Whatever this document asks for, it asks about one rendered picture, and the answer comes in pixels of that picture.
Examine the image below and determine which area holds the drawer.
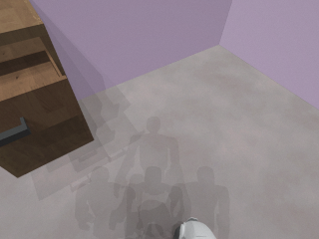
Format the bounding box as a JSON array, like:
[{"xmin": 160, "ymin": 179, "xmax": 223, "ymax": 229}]
[{"xmin": 0, "ymin": 49, "xmax": 82, "ymax": 148}]

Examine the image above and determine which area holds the handle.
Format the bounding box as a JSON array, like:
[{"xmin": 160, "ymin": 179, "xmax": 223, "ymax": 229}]
[{"xmin": 0, "ymin": 117, "xmax": 31, "ymax": 147}]

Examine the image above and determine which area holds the right robot thigh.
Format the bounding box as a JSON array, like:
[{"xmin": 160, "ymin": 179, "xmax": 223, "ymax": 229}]
[{"xmin": 179, "ymin": 220, "xmax": 216, "ymax": 239}]

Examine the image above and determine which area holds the cabinet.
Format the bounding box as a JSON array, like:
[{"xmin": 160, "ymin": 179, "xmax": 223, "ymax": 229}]
[{"xmin": 0, "ymin": 0, "xmax": 94, "ymax": 178}]

